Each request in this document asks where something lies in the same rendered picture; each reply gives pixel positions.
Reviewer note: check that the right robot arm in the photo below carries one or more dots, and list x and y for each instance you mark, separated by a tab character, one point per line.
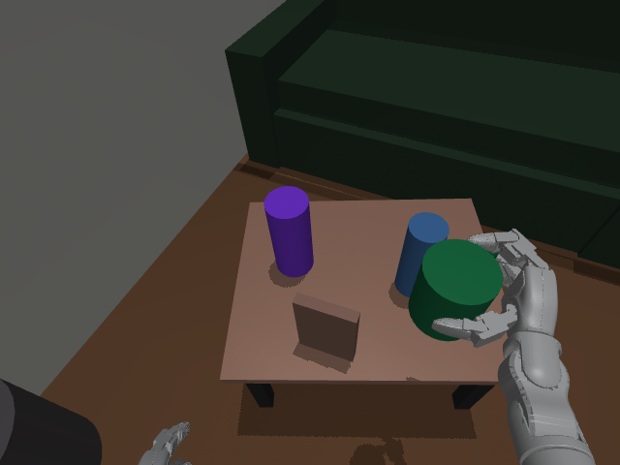
541	420

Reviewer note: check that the right robot hand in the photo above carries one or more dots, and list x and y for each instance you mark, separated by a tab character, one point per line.
529	303

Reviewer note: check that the left robot hand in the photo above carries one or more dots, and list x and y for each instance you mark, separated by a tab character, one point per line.
164	446

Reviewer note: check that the sofa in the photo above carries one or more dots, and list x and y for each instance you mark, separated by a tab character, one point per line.
514	104

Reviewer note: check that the coffee table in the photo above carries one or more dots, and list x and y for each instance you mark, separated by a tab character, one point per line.
357	247

